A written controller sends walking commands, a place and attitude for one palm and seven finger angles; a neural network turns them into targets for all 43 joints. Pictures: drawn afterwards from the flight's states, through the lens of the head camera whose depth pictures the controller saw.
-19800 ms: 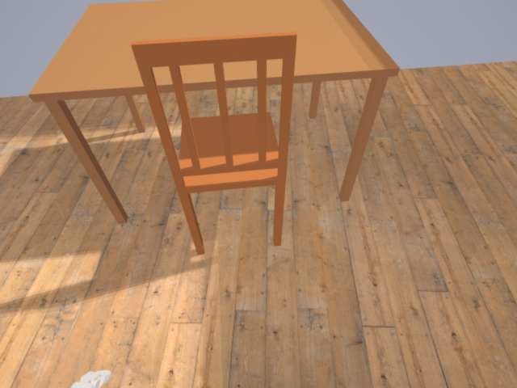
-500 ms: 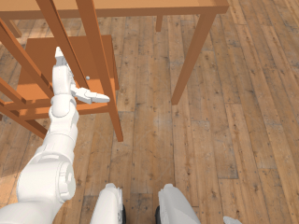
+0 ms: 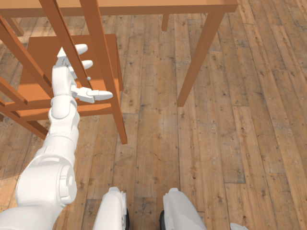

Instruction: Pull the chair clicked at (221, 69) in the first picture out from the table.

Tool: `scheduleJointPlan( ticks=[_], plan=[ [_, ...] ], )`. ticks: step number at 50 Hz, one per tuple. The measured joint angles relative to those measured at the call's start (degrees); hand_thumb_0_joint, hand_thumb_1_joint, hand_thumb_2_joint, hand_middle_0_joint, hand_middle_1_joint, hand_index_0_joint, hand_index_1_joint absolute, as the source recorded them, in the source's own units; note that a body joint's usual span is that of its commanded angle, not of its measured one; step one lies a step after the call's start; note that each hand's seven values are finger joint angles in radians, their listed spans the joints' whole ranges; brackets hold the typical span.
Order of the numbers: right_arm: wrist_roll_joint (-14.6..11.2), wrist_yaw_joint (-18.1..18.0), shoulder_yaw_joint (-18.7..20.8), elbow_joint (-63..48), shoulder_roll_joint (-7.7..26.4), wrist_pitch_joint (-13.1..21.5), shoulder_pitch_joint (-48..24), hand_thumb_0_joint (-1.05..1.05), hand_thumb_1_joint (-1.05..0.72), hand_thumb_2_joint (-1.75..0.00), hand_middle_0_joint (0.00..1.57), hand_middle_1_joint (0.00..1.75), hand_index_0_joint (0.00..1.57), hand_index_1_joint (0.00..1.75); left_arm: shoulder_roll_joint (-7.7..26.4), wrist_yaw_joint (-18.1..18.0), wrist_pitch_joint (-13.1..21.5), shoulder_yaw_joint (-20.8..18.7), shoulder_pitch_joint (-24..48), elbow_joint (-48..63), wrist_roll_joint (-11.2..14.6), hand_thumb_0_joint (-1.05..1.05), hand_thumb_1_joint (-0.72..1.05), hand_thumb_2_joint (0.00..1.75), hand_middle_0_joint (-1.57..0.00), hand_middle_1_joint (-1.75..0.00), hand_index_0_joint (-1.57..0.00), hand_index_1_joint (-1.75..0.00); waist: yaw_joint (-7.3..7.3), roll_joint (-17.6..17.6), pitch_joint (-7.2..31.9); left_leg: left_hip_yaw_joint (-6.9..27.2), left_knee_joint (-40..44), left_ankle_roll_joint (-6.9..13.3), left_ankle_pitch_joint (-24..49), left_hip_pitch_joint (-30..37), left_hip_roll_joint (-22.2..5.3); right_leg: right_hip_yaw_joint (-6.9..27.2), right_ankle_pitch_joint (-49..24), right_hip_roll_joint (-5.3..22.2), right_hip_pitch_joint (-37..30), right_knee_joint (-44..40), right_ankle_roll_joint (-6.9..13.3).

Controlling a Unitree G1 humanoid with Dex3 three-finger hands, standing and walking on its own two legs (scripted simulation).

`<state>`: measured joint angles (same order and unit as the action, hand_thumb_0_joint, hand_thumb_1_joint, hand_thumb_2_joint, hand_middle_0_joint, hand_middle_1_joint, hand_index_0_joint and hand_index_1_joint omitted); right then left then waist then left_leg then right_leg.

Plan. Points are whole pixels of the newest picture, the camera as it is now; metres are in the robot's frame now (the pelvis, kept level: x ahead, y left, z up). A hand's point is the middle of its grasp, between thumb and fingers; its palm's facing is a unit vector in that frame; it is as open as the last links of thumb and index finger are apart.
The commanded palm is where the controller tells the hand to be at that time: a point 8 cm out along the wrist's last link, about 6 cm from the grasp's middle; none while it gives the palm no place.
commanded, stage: hook a spindle and tug to test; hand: left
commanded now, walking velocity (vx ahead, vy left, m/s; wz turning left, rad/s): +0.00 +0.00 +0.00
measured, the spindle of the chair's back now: (30, 65) +0.52 +0.28 +0.06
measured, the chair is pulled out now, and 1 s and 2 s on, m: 0.00 0.02 0.13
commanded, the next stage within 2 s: step backward, pulling the chair out in 1.02 s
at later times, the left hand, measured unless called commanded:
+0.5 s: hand (87, 78) +0.49 +0.15 +0.04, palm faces +0.10 -0.99 -0.01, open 5.4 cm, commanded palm +0.45 +0.17 +0.04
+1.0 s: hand (89, 87) +0.46 +0.14 +0.04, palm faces +0.09 -1.00 -0.03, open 5.6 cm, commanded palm +0.42 +0.17 +0.04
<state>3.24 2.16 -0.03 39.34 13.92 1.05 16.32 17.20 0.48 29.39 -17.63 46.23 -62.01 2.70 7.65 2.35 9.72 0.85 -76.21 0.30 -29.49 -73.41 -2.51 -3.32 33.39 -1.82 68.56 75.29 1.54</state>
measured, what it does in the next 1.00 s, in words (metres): stands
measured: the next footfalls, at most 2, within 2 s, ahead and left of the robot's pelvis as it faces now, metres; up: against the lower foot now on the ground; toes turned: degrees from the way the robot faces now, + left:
none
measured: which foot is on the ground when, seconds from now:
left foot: down 0.00-1.00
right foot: down 0.00-1.00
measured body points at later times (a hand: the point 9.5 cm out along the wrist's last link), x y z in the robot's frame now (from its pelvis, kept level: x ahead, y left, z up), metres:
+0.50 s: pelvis +0.01 +0.01 +0.01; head +0.15 +0.02 +0.44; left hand +0.48 +0.20 +0.05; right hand +0.07 -0.25 -0.11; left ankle +0.05 +0.12 -0.61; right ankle +0.02 -0.11 -0.61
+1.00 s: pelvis +0.03 +0.00 +0.02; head +0.16 +0.01 +0.45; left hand +0.45 +0.19 +0.05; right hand +0.12 -0.25 -0.11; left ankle +0.05 +0.12 -0.61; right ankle +0.02 -0.11 -0.61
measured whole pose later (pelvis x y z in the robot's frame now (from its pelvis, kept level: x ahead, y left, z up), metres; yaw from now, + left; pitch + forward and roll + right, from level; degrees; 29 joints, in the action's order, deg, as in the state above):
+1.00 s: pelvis +0.03 +0.00 +0.02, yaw +0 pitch +25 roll -2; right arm 2.4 3.2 1.7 37.3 13.3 0.2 14.7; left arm 11.4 -2.2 26.5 -10.7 29.9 -44.5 5.5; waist 4.9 2.3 10.3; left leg -0.1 -72.0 0.4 -31.0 -66.2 -2.2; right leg -2.2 34.5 -1.7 61.6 70.9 1.2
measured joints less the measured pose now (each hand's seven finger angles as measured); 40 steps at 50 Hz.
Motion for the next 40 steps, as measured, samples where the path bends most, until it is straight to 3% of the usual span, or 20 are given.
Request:
scheduleJointPlan(
  ticks=[10, 22, 40],
  plan=[
    [-0.17, 0.31, 0.43, -0.30, -0.03, -0.47, 0.23, 0.01, -0.91, -0.89, 0.20, 0.30, 0.20, 0.30, -0.36, -0.08, -1.24, 0.78, -1.74, 2.78, 1.04, -0.01, 0.10, 0.55, -0.43, -1.34, -0.42, -1.35, -0.03, 0.06, 0.26, -0.32, 0.31, 0.35, -0.36, 0.57, -0.03, 0.37, 0.01, -0.05, -0.65, -0.72, -0.42],
    [-0.09, 0.95, 0.67, -0.55, -0.59, -0.85, 0.24, 0.01, -0.91, -0.89, 0.20, 0.30, 0.20, 0.30, -1.85, -1.80, -1.78, 1.96, -4.65, 5.94, 1.16, 0.00, 0.71, 0.82, -0.43, -1.42, -0.42, -1.45, -0.24, 0.13, 0.47, -0.78, 1.60, 0.70, -0.75, 2.34, -0.03, 0.88, -0.02, -0.09, -2.46, -2.45, -0.87],
    [-0.50, 1.42, 1.32, -1.23, -1.07, -1.31, -0.39, 0.01, -0.91, -0.89, 0.20, 0.30, 0.20, 0.30, -5.01, -3.02, -2.41, 5.55, -13.45, 14.74, 2.06, 0.00, 0.74, 0.79, -0.39, -1.44, -0.36, -1.45, -1.91, 0.00, 0.60, -1.04, 3.90, 0.43, -1.47, 6.33, 0.11, 1.21, 0.70, -0.04, -6.26, -4.58, -0.71]
  ],
)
